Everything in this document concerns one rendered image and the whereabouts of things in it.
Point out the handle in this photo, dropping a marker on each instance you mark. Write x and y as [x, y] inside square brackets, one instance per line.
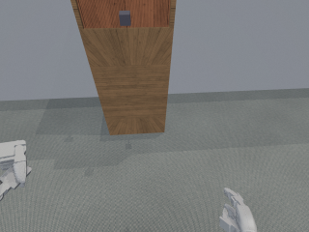
[124, 17]

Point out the right robot hand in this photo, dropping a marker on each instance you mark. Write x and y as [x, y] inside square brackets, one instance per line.
[239, 219]

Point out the drawer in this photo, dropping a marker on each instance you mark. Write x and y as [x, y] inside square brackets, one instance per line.
[105, 13]

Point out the cabinet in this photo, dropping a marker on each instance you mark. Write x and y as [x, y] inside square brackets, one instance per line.
[131, 70]

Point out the left robot hand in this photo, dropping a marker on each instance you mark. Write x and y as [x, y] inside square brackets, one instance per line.
[14, 160]

